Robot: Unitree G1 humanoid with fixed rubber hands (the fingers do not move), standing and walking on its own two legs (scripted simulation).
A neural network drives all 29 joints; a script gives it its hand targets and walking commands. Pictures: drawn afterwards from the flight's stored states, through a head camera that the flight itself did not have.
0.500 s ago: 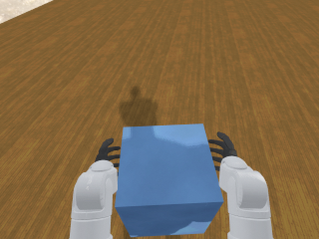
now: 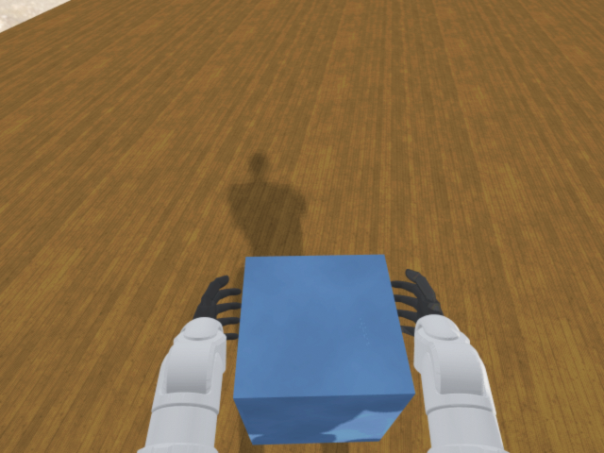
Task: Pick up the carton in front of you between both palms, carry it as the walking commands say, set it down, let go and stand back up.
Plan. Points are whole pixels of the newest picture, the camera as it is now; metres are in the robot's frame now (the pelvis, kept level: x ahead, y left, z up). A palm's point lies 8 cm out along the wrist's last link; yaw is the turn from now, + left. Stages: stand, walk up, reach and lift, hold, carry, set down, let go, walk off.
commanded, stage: carry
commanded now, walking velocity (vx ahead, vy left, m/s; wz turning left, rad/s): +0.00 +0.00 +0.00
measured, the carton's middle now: (315, 353) +0.31 +0.00 -0.08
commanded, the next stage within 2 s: hold in 1.34 s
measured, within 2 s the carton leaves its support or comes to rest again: neither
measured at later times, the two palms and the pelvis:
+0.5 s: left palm (194, 359) +0.24 +0.15 +0.04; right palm (438, 353) +0.25 -0.15 +0.05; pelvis -0.05 +0.00 +0.00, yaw +0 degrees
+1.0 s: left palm (184, 371) +0.23 +0.16 +0.04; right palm (433, 365) +0.23 -0.14 +0.05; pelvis -0.06 +0.01 +0.00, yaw +0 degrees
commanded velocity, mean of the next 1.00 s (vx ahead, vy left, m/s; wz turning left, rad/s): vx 0.00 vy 0.00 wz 0.00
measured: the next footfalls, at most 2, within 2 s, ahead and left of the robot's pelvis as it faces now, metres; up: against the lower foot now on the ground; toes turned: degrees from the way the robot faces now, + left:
none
